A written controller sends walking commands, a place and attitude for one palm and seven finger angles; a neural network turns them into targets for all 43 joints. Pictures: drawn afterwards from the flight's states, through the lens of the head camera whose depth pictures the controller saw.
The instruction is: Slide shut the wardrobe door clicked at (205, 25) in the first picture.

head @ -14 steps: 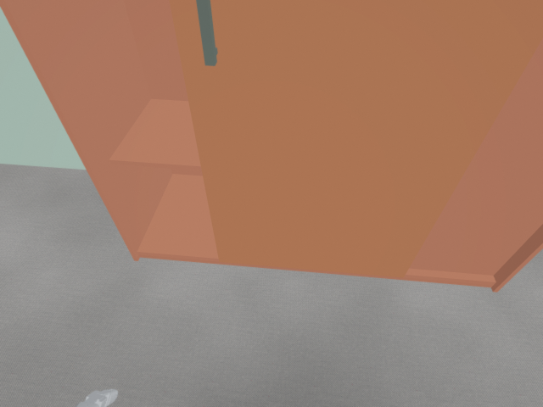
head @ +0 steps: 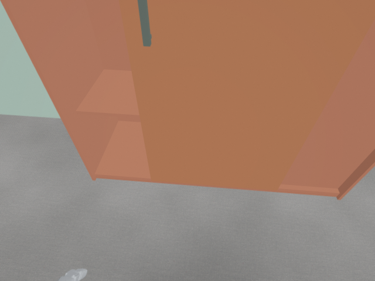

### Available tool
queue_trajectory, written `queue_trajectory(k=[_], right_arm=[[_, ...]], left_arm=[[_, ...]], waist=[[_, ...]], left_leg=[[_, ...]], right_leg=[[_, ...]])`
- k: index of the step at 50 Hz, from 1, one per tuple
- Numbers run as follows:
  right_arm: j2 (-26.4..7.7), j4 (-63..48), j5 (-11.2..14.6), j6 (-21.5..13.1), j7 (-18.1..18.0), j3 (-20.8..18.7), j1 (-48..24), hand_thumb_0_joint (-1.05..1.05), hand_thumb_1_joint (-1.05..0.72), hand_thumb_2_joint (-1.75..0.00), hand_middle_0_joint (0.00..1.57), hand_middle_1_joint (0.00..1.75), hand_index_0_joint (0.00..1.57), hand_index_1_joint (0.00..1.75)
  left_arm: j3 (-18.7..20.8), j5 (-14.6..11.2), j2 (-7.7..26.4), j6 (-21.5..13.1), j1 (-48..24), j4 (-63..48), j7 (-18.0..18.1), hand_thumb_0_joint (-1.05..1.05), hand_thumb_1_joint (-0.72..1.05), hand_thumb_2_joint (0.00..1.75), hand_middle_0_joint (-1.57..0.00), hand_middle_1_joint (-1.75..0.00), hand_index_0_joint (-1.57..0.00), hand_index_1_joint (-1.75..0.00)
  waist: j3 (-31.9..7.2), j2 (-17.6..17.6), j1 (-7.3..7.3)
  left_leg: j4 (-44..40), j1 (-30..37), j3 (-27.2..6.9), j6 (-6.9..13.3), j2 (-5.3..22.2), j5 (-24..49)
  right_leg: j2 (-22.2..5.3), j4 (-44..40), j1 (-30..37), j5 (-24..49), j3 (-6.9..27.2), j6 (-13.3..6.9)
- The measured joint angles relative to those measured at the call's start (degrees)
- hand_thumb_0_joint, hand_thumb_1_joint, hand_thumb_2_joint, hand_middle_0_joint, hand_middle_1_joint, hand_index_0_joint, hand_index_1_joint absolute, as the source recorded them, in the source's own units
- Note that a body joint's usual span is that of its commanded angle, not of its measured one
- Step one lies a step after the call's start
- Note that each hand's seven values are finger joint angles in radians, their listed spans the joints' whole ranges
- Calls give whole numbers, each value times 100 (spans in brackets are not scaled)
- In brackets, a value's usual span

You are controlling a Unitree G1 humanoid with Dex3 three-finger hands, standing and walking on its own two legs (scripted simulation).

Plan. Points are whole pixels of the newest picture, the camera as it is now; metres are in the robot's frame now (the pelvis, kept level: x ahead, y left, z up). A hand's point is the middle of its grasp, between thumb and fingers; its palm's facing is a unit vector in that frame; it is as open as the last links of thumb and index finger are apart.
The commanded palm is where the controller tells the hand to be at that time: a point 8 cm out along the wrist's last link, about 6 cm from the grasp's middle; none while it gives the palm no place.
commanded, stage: stand and wait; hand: right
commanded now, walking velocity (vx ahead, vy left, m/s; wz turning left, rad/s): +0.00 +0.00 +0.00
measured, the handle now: (145, 16) +0.79 +0.17 +0.24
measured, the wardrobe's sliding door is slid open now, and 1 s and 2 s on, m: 0.37 0.37 0.37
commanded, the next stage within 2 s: look at it before walking up in 0.54 s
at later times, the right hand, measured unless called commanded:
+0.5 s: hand out of the picture +0.07 -0.23 -0.15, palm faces -0.03 +0.94 -0.34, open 7.4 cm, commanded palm none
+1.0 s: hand out of the picture +0.09 -0.23 -0.15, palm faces -0.02 +0.94 -0.33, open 7.3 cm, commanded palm none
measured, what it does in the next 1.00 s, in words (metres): stands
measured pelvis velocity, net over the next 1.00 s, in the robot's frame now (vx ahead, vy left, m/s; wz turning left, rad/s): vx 0.01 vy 0.02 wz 0.00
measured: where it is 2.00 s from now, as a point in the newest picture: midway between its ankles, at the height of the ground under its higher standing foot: outside the picture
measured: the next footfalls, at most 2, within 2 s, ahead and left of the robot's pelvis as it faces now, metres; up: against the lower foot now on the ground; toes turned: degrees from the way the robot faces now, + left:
none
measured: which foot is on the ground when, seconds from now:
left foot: down 0.00-1.00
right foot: down 0.00-1.00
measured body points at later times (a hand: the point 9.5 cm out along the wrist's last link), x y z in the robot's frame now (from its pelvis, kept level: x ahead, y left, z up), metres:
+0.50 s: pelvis +0.00 +0.02 +0.00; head +0.00 +0.02 +0.45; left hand +0.07 +0.31 -0.13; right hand +0.07 -0.28 -0.13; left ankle +0.01 +0.14 -0.74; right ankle +0.01 -0.11 -0.74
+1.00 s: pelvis +0.01 +0.02 +0.01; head +0.01 +0.02 +0.46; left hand +0.10 +0.31 -0.13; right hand +0.09 -0.28 -0.13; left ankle +0.01 +0.14 -0.74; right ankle +0.01 -0.11 -0.74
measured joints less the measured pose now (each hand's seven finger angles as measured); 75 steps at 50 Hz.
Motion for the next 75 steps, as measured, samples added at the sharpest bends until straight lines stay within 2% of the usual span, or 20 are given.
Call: queue_trajectory(k=[14,29,64,69,75], right_arm=[[-39,322,20,-30,-11,-48,103,1,-91,-89,20,30,21,30],[-67,345,28,-77,-22,-55,-153,1,-91,-89,20,30,21,30],[-65,406,20,-67,-21,-56,-85,1,-91,-89,20,30,21,30],[-20,316,22,25,-61,-102,-9,1,-91,-89,20,30,21,30],[181,47,-1,243,-32,-176,216,1,-91,-89,20,30,20,30]], left_arm=[[47,-23,88,47,212,441,15,1,90,89,-20,-30,-20,-30],[20,-29,80,16,116,563,19,1,90,89,-20,-30,-20,-30],[-7,-43,72,2,-4,567,40,1,90,89,-20,-30,-20,-30],[26,-31,12,41,-13,476,98,1,90,89,-20,-30,-20,-30],[99,-19,-300,154,67,114,149,1,91,89,-20,-30,-20,-30]], waist=[[150,-25,51],[90,-38,84],[125,-12,26],[129,-19,-34],[226,45,-49]], left_leg=[[-173,2,53,103,-114,125],[-306,113,56,142,-159,152],[-561,325,47,129,-159,214],[-388,166,-82,126,-202,183],[316,-342,-427,134,-324,-38]], right_leg=[[-115,-145,-14,113,54,111],[-162,-287,108,139,56,155],[-165,-522,312,186,46,149],[-208,-364,218,106,-84,158],[-312,184,-73,-186,-434,166]])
